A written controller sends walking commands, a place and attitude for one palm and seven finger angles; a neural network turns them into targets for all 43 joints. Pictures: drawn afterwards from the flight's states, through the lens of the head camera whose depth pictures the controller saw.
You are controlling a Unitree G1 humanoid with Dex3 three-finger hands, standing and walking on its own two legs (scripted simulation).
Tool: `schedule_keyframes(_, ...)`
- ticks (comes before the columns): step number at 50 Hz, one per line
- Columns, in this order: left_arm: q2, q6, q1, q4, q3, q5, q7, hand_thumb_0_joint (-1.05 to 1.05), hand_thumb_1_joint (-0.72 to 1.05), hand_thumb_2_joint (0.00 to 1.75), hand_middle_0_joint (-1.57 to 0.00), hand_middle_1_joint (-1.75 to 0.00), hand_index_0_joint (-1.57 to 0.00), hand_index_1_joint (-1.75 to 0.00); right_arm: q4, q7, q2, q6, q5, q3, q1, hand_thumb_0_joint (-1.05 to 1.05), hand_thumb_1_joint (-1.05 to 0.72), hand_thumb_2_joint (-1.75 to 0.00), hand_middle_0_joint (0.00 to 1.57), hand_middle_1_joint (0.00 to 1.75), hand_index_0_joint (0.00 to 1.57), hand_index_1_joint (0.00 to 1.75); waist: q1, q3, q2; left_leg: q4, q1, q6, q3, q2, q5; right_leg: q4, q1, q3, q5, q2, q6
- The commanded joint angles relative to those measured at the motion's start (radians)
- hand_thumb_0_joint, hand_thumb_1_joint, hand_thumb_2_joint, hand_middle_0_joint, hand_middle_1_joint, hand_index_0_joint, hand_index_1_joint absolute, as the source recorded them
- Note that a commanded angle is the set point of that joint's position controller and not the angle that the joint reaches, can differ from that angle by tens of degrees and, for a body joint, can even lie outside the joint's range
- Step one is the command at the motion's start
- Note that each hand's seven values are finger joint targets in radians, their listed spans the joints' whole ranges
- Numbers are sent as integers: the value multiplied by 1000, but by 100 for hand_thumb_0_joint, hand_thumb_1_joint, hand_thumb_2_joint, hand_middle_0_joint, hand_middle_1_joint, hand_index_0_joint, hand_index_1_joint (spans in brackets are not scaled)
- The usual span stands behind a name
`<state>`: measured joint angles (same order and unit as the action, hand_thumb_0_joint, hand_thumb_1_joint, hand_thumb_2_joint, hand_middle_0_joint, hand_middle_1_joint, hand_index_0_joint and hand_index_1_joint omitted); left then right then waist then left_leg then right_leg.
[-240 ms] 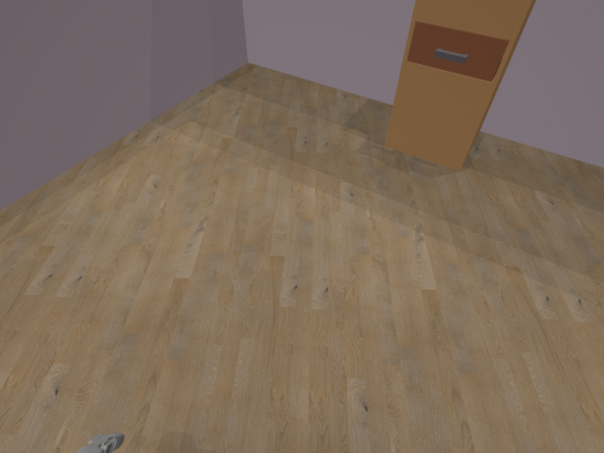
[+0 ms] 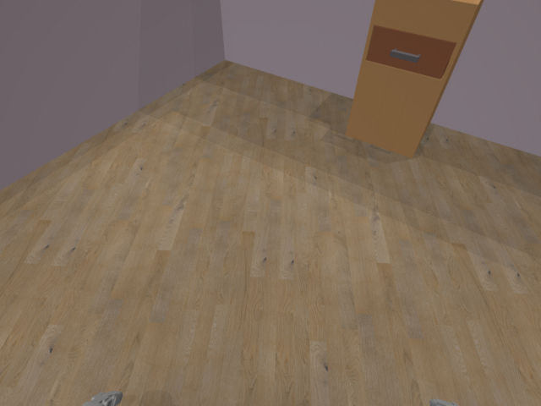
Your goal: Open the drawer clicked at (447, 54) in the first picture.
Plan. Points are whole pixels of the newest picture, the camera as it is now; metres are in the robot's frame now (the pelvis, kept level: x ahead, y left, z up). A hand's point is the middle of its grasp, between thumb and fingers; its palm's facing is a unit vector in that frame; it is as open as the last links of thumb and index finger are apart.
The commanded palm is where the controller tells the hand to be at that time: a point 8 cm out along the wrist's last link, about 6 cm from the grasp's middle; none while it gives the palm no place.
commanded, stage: stand and wait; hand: left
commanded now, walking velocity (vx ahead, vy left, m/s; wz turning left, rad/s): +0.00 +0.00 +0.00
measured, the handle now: (405, 54) +1.72 -0.58 -0.19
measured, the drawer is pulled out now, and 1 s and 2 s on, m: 0.00 0.00 0.00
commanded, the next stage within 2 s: look at it before walking up in 0.70 s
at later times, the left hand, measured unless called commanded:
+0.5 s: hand out of the picture +0.06 +0.24 -0.15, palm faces -0.02 -0.94 -0.35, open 7.4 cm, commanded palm none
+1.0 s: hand out of the picture +0.06 +0.24 -0.15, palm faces -0.03 -0.94 -0.34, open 7.4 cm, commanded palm none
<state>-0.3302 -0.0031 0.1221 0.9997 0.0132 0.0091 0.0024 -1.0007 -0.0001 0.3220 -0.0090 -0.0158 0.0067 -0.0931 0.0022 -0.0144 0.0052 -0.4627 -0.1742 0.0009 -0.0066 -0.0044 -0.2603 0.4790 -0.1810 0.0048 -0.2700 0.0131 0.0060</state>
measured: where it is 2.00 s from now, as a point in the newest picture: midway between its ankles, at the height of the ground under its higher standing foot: outside the picture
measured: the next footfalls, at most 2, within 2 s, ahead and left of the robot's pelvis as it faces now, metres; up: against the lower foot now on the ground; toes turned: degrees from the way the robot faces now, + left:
none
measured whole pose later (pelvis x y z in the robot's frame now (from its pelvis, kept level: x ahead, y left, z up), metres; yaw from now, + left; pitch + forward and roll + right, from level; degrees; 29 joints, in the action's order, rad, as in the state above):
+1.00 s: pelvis -0.02 -0.01 +0.01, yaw +0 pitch -2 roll +0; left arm -0.34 0.00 0.14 1.09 0.00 0.01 0.00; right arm -1.12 0.00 0.33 -0.01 -0.01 0.00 -0.13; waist 0.00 -0.03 0.00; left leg -0.38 -0.15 0.02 -0.01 0.01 -0.19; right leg 0.39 -0.16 0.01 -0.20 0.00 -0.01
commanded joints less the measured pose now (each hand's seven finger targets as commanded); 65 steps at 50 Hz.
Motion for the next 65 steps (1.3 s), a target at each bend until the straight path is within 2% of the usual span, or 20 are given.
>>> schedule_keyframes(1, -212, 24, -50, -60, -50, 1, 10, 0, 90, 90, -20, -30, -20, -30, 55, 14, 215, -24, 0, -53, 48, 0, -90, -90, 20, 30, 20, 30, -4, 70, -4, 81, 18, -39, -84, 106, 206, -86, 19, 85, 186, 101, -38)
schedule_keyframes(10, -212, 27, -37, -23, -52, 0, 10, 0, 90, 90, -20, -30, -20, -30, 16, 14, 216, -24, 3, -50, 48, 0, -90, -90, 20, 30, 20, 30, -2, 68, -7, 97, 32, -34, -85, 110, 201, -113, 31, 92, 194, 108, -39)
schedule_keyframes(13, -217, 29, -34, -13, -51, -1, 10, 0, 90, 90, -20, -30, -20, -30, 2, 13, 218, -22, 5, -49, 43, 0, -90, -90, 20, 30, 20, 30, -1, 68, 10, 97, 36, -32, -84, 112, 203, -123, 37, 94, 203, 110, -41)
schedule_keyframes(22, -220, 27, -34, 14, -48, -1, 8, 0, 90, 90, -20, -30, -20, -30, -31, 11, 223, -21, 5, -45, 33, 0, -90, -90, 20, 30, 20, 30, -1, 20, -2, 133, 16, -28, -92, 113, 130, -160, 9, 106, 103, 108, -39)
schedule_keyframes(28, -221, 28, -34, 17, -49, 1, 8, 0, 90, 90, -20, -30, -20, -30, -39, 9, 222, -18, 5, -46, 23, 0, -90, -90, 20, 30, 20, 30, -3, 14, 8, 137, 11, -25, -93, 109, 98, -181, -4, 120, 46, 107, -41)
schedule_keyframes(51, -217, 30, -25, 25, -46, 1, 8, 0, 90, 90, -20, -30, -20, -30, -51, 11, 223, -24, 7, -44, 20, 0, -90, -90, 20, 30, 20, 30, -3, 50, -4, 142, 41, -25, -91, 122, 168, -166, 27, 109, 155, 108, -38)
schedule_keyframes(53, -218, 31, -27, 25, -48, 2, 8, 0, 90, 90, -20, -30, -20, -30, -51, 11, 223, -22, 8, -43, 20, 0, -90, -90, 20, 30, 20, 30, -3, 45, 9, 141, 40, -24, -92, 122, 166, -168, 26, 108, 155, 106, -37)
schedule_keyframes(55, -218, 30, -29, 27, -47, 2, 7, 0, 90, 90, -20, -30, -20, -30, -52, 10, 223, -22, 7, -44, 23, 0, -90, -90, 20, 30, 20, 30, -3, 32, -3, 148, 34, -24, -89, 121, 148, -174, 18, 109, 134, 108, -36)
schedule_keyframes(61, -221, 33, -27, 26, -47, 2, 8, 0, 90, 90, -20, -30, -20, -30, -50, 11, 224, -24, 8, -44, 24, 0, -90, -90, 20, 30, 20, 30, -3, 61, 2, 140, 54, -24, -88, 124, 199, -164, 43, 105, 201, 110, -37)
schedule_keyframes(65, -220, 33, -29, 28, -47, 1, 9, 0, 90, 90, -20, -30, -20, -30, -49, 11, 225, -23, 8, -44, 28, 0, -90, -90, 20, 30, 20, 30, -4, 56, -5, 143, 58, -23, -86, 125, 212, -163, 46, 102, 222, 111, -37)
